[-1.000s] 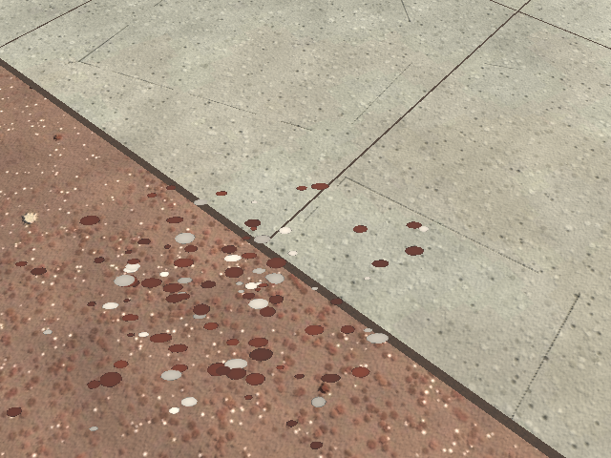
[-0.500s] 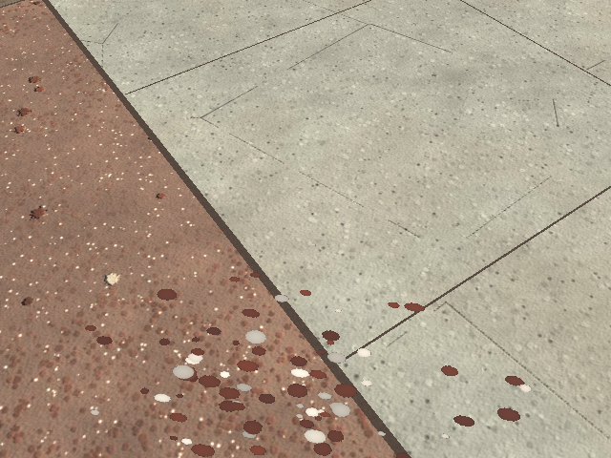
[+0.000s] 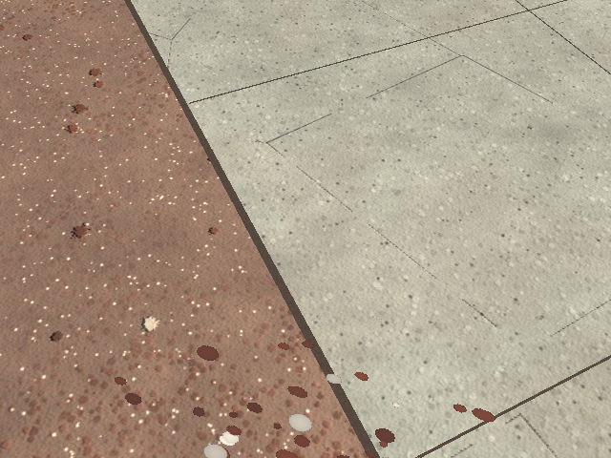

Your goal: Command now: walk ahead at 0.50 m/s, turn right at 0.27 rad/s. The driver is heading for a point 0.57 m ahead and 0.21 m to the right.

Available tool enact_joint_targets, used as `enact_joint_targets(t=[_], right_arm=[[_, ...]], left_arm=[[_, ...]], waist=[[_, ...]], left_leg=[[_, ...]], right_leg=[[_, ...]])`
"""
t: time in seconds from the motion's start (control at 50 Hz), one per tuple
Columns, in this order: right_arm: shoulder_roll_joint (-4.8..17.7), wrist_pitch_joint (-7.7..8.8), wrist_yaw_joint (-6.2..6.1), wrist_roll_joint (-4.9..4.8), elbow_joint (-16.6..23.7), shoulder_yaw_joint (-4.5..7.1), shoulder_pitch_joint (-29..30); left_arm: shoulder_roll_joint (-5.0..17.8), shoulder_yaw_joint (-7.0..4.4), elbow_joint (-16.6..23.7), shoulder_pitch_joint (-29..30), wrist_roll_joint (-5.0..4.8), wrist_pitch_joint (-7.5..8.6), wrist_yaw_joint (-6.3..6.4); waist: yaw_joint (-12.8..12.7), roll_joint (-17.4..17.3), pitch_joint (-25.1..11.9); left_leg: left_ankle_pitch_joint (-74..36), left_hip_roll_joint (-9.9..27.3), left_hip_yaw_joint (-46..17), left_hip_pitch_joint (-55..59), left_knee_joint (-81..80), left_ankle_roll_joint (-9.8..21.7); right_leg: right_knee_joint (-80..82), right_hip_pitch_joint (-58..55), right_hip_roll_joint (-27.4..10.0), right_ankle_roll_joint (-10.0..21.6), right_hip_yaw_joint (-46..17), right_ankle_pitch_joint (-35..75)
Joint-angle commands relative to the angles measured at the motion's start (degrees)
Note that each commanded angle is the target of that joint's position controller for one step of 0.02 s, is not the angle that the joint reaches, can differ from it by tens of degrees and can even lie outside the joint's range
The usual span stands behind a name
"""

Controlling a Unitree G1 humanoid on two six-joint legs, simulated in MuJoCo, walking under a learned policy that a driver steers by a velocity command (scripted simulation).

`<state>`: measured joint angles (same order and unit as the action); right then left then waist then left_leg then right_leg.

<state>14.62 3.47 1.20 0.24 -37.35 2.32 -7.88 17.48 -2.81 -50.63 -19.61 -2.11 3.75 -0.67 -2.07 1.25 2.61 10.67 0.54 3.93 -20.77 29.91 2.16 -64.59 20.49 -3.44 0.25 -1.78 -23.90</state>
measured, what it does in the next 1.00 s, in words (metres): walks ahead, turning right: right foot, then left foot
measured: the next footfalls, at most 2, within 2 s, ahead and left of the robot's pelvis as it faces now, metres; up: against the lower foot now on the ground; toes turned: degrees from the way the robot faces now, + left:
right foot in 0.40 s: +0.36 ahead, -0.17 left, +0.00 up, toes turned -16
left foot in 0.86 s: +0.69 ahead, -0.09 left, +0.00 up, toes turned -29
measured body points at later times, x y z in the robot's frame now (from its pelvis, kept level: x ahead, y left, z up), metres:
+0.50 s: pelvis +0.27 -0.07 -0.01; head +0.31 -0.09 +0.44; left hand +0.49 +0.15 -0.11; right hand +0.28 -0.37 -0.13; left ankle +0.15 +0.11 -0.63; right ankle +0.33 -0.16 -0.73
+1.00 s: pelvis +0.52 -0.11 -0.01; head +0.55 -0.12 +0.44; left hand +0.72 +0.10 -0.13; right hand +0.56 -0.41 -0.10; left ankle +0.66 -0.07 -0.73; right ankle +0.37 -0.18 -0.67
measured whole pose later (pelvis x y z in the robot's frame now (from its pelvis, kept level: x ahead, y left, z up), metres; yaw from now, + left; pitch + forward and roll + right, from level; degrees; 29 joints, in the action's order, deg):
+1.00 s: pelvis +0.52 -0.11 -0.01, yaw -29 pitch +1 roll +0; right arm 13.3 4.4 1.8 1.2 -43.0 1.7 -4.8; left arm 16.7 -3.2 -44.0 -15.5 -0.6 -1.0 1.7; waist -1.2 1.6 3.0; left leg 5.4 -2.1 0.6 -24.3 28.6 2.0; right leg -61.8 19.8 3.3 -2.7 -7.5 -32.5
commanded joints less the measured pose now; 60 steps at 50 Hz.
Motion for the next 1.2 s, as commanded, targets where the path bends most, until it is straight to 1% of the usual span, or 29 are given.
enact_joint_targets(t=[0.02,0.06,0.14,0.22,0.3,0.36,0.4,0.42,0.44,0.46,0.48,0.5,0.52,0.54,0.6,0.7,0.78,0.82,0.86,0.88,0.9,0.92,0.94,0.98,1.0,1.08,1.16,1.18,1.2], right_arm=[[5.7,1.60,-0.03,0.25,-0.2,2.25,-4.8],[5.6,2.74,-0.12,0.56,-1.4,2.59,-3.6],[6.9,3.15,-1.10,1.02,-3.9,3.23,-4.6],[9.4,2.52,-1.90,0.33,-5.7,3.97,-6.8],[11.0,0.92,-2.11,-1.02,-7.8,4.75,-9.6],[13.4,-0.51,-2.53,-1.62,-7.9,5.38,-8.5],[13.0,-1.18,-2.80,-1.91,-7.3,4.92,-7.3],[8.5,-0.57,-2.86,-0.10,-5.6,3.46,-9.5],[3.7,1.40,-2.24,0.29,-3.3,1.55,-11.5],[8.9,3.37,-1.31,-1.75,-2.5,2.55,-5.4],[9.4,4.44,-0.96,-3.03,-1.3,2.56,-2.0],[8.7,4.91,-1.38,-1.97,-1.8,2.48,-1.8],[9.5,4.65,-1.77,-0.47,-2.5,3.02,-2.0],[9.6,3.98,-1.65,-0.06,-2.8,3.25,-3.0],[7.5,2.35,-1.64,0.63,-2.4,2.88,-2.8],[4.7,2.38,-1.06,0.52,0.0,1.47,7.1],[6.1,3.20,0.20,0.28,0.7,1.81,9.2],[7.6,3.58,0.43,0.70,0.1,2.40,6.7],[8.9,4.28,0.16,1.77,-1.8,2.95,0.2],[12.1,4.56,-0.05,3.02,-1.7,3.33,-3.6],[11.7,3.53,0.01,2.99,-2.9,3.17,-6.4],[8.1,2.68,0.50,0.76,-3.4,2.31,-7.2],[6.5,2.05,0.62,-0.02,-3.0,1.67,-4.1],[4.7,0.78,0.58,0.61,-2.7,0.50,2.2],[4.8,0.29,0.48,0.99,-3.0,0.37,4.3],[6.4,-0.73,-0.33,1.05,-4.9,0.93,4.3],[5.1,-1.47,-0.72,0.14,-6.5,0.08,4.3],[4.2,-1.39,-0.56,0.56,-7.2,-0.32,3.2],[5.3,-1.44,-0.45,0.77,-7.3,0.12,1.8]], left_arm=[[5.1,-1.77,4.4,1.0,0.30,-0.22,0.49],[2.8,-1.52,4.1,0.4,0.24,-1.51,0.63],[1.8,-1.45,6.1,5.6,0.70,-1.85,0.36],[0.4,-0.49,8.8,13.4,1.06,-1.41,-1.31],[1.2,-0.51,12.1,18.4,1.03,-1.55,-2.60],[3.7,-1.84,12.9,15.0,0.96,-1.96,-3.01],[9.1,-5.04,9.3,-0.6,0.61,-2.34,-2.07],[15.3,-6.93,8.1,-6.4,0.39,-2.95,-0.70],[17.7,-6.68,10.4,-2.8,0.47,-2.06,-0.97],[12.3,-5.05,11.0,-2.9,0.76,-1.17,-1.48],[9.9,-4.38,10.7,-1.5,0.99,-0.44,-1.47],[8.4,-3.92,11.0,2.2,0.89,-0.08,-1.43],[6.0,-3.24,11.7,5.3,1.15,0.08,-1.15],[5.4,-2.88,12.7,6.8,1.79,0.09,-0.82],[7.1,-3.33,12.8,6.0,1.52,0.35,0.14],[8.1,-3.60,11.6,3.2,1.25,-0.60,1.66],[7.0,-3.28,9.4,-0.6,1.21,-1.64,2.18],[6.4,-3.14,9.3,0.3,1.62,-1.95,2.47],[4.8,-2.61,10.0,2.4,1.84,-2.00,2.48],[2.4,-1.71,11.1,-0.1,2.83,-1.76,2.37],[0.4,-0.84,9.2,-10.2,1.73,-1.70,2.20],[5.0,-1.50,7.8,-11.5,1.36,-2.23,1.98],[7.5,-2.31,8.2,-5.6,1.04,-3.25,2.14],[6.8,-2.45,9.4,0.8,1.66,-5.31,2.87],[5.4,-2.28,9.5,1.0,1.74,-6.10,2.98],[1.5,-1.10,7.3,0.0,2.27,-6.00,3.28],[1.8,-1.02,6.2,1.5,3.37,-5.90,2.68],[3.2,-1.08,7.3,3.2,3.95,-5.82,2.78],[6.7,-1.92,6.9,4.5,3.37,-5.83,2.94]], waist=[[2.5,-9.0,-4.3],[1.1,-7.1,-2.6],[1.5,-5.0,0.1],[4.4,-3.3,2.5],[5.6,-3.1,3.8],[2.2,-5.5,-0.7],[-6.4,-4.1,-9.2],[-6.3,6.5,-13.8],[-1.2,14.2,-21.0],[-5.0,6.1,-20.4],[-4.3,4.2,-13.2],[-1.4,-0.7,-8.3],[0.5,-0.3,-6.4],[2.0,0.9,-5.7],[2.8,0.5,-4.7],[-0.6,3.2,-1.8],[-2.1,4.4,-3.6],[-0.5,5.2,-4.6],[3.3,3.9,-7.6],[3.3,-3.1,-14.8],[1.3,-16.5,-23.1],[1.8,-13.1,-24.6],[2.9,-8.3,-17.7],[1.7,-5.1,-9.8],[0.3,-7.2,-7.4],[0.4,-9.9,-9.2],[-0.4,-6.9,-7.9],[0.3,-5.0,-6.2],[3.0,-0.2,-3.1]], left_leg=[[-2.9,14.6,-14.5,14.7,-19.0,8.9],[-8.2,14.5,-9.7,11.5,-21.7,9.4],[-13.5,13.6,-1.5,13.1,-23.1,8.6],[-14.1,14.1,3.9,15.6,-23.9,7.6],[-18.9,16.5,6.1,24.3,-20.3,6.4],[-44.3,16.4,8.4,27.6,-9.1,4.4],[-46.5,12.7,10.5,19.7,13.3,1.2],[-18.0,7.8,10.8,1.4,33.2,-2.3],[23.2,-4.4,-1.2,-17.3,49.7,-4.8],[21.2,-1.1,-10.0,-23.5,51.4,-3.2],[16.6,1.3,-9.3,-25.3,48.4,-1.6],[12.4,3.9,-9.1,-23.0,42.6,-1.2],[9.7,5.6,-9.2,-19.1,37.7,-1.5],[7.9,6.2,-9.4,-15.7,35.9,-1.9],[4.1,5.5,-7.7,-13.5,28.5,-4.7],[-14.1,1.2,-5.6,-8.8,6.3,-6.6],[-18.9,-0.8,-6.4,-5.4,-0.4,-4.5],[-15.7,-0.6,-7.2,-4.1,-2.0,-2.4],[-25.3,0.6,-6.2,6.0,-6.8,0.2],[-46.4,9.7,-14.1,20.2,-2.0,4.0],[-54.2,22.2,-30.4,34.9,-1.4,15.4],[-38.6,22.7,-36.8,33.0,-4.0,16.1],[-27.7,19.9,-32.2,27.1,-5.8,13.8],[-13.6,15.7,-26.0,14.5,-10.3,10.8],[-9.8,13.2,-22.7,8.8,-12.4,9.3],[-11.6,9.9,-16.0,5.3,-13.2,9.3],[9.1,7.7,-14.2,0.0,-13.6,5.4],[15.4,6.2,-13.3,-1.9,-13.0,2.6],[16.8,2.7,-9.9,-1.0,-12.6,0.5]], right_leg=[[-2.4,14.7,-5.1,-0.2,-3.3,7.3],[-1.5,14.0,-5.1,-1.1,-3.5,10.2],[8.9,18.2,-4.6,-1.6,-4.4,20.6],[21.4,16.9,-3.6,-0.4,-0.1,27.8],[27.1,19.4,-2.7,2.2,2.5,22.6],[27.4,11.0,2.4,5.5,7.5,14.0],[31.9,-11.8,7.3,9.4,7.9,15.8],[34.3,-29.1,-3.4,14.6,-11.1,14.6],[44.8,-41.4,-14.9,25.2,-44.2,4.1],[49.1,-41.2,-15.2,22.6,-43.4,2.1],[48.9,-34.8,-13.3,20.2,-35.0,5.0],[48.7,-26.3,-10.5,17.9,-28.3,11.2],[49.1,-20.2,-8.5,16.7,-23.4,17.4],[50.3,-16.1,-7.3,16.6,-21.4,21.2],[52.0,-10.3,-5.5,17.0,-16.7,29.2],[50.1,-5.3,-0.5,12.3,-9.7,30.8],[44.4,-10.4,-2.6,9.9,-12.4,32.8],[39.4,-14.3,-4.1,8.8,-15.0,35.4],[30.4,-14.0,-0.4,6.0,-13.8,38.4],[18.4,-7.2,3.9,3.3,-11.8,24.8],[1.6,5.2,10.0,-0.9,-8.7,-12.1],[-3.6,7.7,7.6,-2.1,-11.3,-16.6],[-6.3,10.1,5.9,-3.3,-10.6,-13.7],[-1.1,9.2,2.7,-4.4,-7.4,-8.6],[4.9,5.5,1.2,-4.5,-6.1,-7.0],[22.8,-5.8,1.9,-4.4,-1.8,-0.3],[37.7,-15.4,1.6,-1.4,-1.2,15.4],[39.5,-15.7,-1.5,0.1,-4.6,16.1],[38.6,-9.8,-1.5,1.8,-5.1,7.8]])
